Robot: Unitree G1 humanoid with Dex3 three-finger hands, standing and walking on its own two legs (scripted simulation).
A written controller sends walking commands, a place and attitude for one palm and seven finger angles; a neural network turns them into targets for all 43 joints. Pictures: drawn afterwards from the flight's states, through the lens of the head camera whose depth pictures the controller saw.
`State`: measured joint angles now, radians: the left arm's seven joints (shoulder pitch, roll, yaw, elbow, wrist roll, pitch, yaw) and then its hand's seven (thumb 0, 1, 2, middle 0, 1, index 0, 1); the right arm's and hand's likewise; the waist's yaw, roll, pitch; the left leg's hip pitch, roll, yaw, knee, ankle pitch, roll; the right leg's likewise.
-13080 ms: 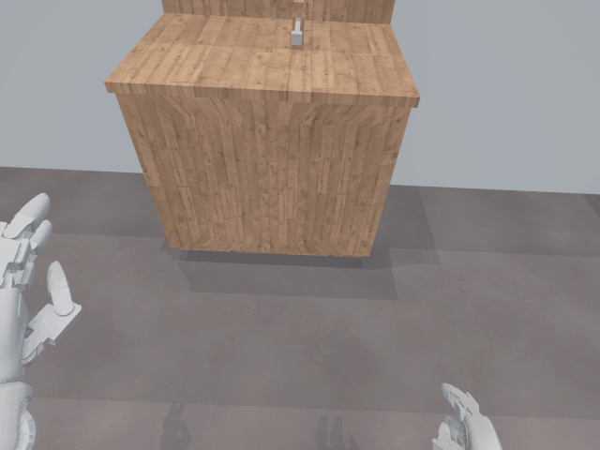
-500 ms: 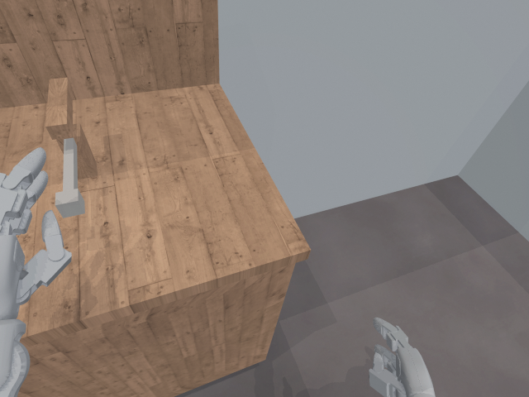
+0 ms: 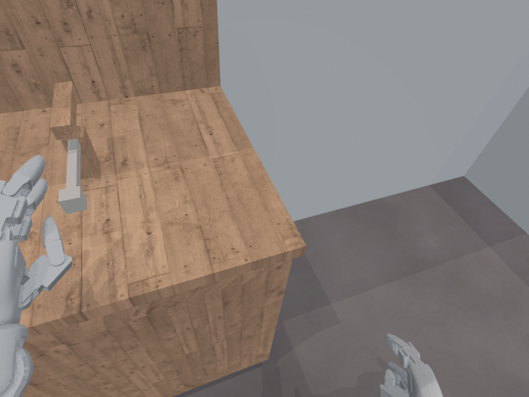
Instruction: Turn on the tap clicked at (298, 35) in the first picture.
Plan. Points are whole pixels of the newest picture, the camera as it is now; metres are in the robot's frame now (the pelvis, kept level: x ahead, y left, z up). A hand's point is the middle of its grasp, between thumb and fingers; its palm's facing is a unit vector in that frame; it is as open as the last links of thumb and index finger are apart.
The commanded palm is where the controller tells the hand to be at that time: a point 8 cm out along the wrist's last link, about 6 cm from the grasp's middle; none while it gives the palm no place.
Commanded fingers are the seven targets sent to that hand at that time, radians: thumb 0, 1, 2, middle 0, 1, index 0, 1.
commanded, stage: come to a stop and stand still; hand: left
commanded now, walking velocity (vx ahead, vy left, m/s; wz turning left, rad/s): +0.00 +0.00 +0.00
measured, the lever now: (73, 200) +0.34 +0.32 +0.11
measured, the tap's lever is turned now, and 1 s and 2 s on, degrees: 0 0 0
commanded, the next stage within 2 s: look again from close up in 1.32 s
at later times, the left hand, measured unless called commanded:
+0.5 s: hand (74, 241) +0.23 +0.24 +0.17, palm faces +0.39 -0.81 -0.44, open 7.4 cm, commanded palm +0.17 +0.27 +0.18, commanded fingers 0.00 0.90 0.90 -0.20 -0.30 -0.20 -0.30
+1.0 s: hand (43, 269) +0.20 +0.26 +0.16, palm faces +0.45 -0.82 -0.35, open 7.4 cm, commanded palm +0.14 +0.28 +0.18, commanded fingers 0.00 0.90 0.90 -0.20 -0.30 -0.20 -0.30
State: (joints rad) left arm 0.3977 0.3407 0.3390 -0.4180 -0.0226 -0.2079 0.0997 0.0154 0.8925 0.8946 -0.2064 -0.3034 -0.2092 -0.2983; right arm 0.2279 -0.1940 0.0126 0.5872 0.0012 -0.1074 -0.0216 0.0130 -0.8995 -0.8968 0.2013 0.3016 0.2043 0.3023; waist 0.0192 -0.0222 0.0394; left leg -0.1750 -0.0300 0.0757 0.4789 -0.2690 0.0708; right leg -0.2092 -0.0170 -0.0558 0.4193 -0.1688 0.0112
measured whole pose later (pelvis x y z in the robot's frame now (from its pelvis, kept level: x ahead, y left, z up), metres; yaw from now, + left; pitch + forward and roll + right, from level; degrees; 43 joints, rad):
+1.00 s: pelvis +0.01 -0.01 +0.00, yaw +5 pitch +1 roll -1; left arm 0.41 0.41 0.35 -0.41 -0.11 -0.25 0.10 0.01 0.89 0.89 -0.21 -0.30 -0.21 -0.30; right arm 0.17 -0.22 0.02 0.58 0.03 -0.14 0.02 0.01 -0.90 -0.90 0.20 0.30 0.20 0.30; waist 0.05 -0.02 0.04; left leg -0.24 -0.07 0.00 0.49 -0.27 0.06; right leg -0.26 -0.04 -0.09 0.48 -0.22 0.00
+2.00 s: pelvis +0.00 -0.02 +0.00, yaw +4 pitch -1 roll +0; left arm 0.12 0.43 0.43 -0.29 -0.13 0.08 0.00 0.01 0.90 0.89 -0.20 -0.30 -0.21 -0.30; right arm 0.17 -0.23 0.06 0.63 0.01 -0.06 0.01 0.01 -0.90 -0.90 0.20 0.30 0.21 0.30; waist 0.05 0.00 0.00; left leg -0.23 -0.07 0.01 0.49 -0.25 0.05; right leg -0.26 0.00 -0.01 0.52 -0.24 -0.01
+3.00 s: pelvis +0.02 -0.05 -0.02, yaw +7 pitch +0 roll +0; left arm 0.43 0.30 0.30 -0.53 -0.20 0.13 0.12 0.02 0.90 0.89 -0.20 -0.30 -0.21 -0.30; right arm 0.19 -0.22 0.03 0.66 0.05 -0.20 -0.08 0.01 -0.90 -0.90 0.20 0.30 0.20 0.30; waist 0.08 0.04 -0.08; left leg -0.30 -0.04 -0.04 0.65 -0.35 0.01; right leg -0.31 0.03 -0.07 0.65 -0.34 -0.06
